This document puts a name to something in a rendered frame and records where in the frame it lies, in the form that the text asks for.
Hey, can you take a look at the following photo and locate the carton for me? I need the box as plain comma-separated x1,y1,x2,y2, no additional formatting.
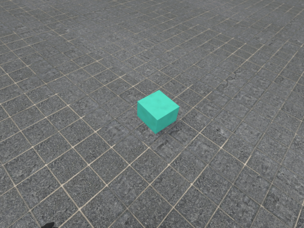
137,90,179,134

